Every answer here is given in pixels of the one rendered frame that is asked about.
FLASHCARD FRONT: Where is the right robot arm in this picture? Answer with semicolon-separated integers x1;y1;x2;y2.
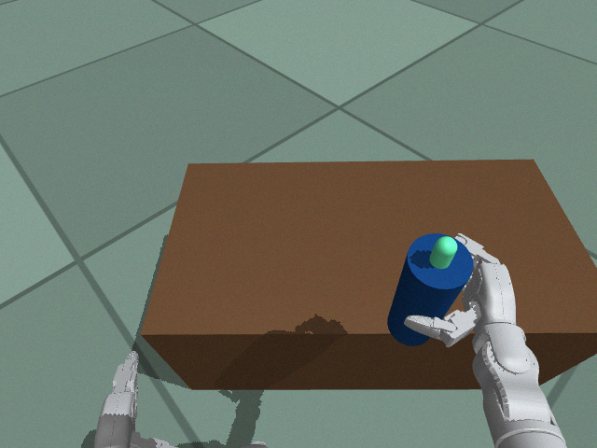
472;322;567;448

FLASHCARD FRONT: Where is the left robot hand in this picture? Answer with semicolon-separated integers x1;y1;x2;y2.
94;351;178;448

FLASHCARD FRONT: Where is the bottle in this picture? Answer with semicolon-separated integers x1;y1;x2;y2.
387;233;474;346

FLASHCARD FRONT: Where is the right robot hand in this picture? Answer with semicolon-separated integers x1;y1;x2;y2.
404;233;516;347

